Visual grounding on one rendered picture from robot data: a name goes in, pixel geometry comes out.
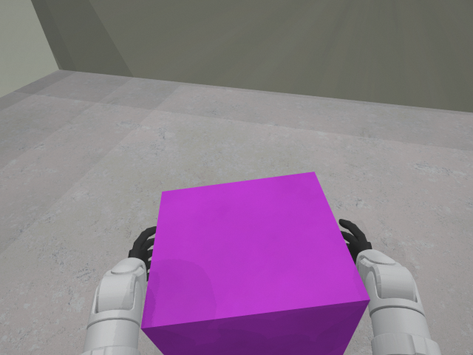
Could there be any right robot forearm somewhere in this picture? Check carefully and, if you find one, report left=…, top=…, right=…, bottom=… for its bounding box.
left=355, top=249, right=441, bottom=355

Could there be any carton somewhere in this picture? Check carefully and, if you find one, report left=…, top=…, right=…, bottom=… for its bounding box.
left=141, top=172, right=370, bottom=355

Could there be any left robot hand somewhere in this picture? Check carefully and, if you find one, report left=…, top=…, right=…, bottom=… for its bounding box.
left=128, top=226, right=157, bottom=281

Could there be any right robot hand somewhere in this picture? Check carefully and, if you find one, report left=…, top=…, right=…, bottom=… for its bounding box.
left=339, top=219, right=372, bottom=264

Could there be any left robot forearm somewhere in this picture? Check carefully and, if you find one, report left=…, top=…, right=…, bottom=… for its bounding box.
left=80, top=257, right=147, bottom=355

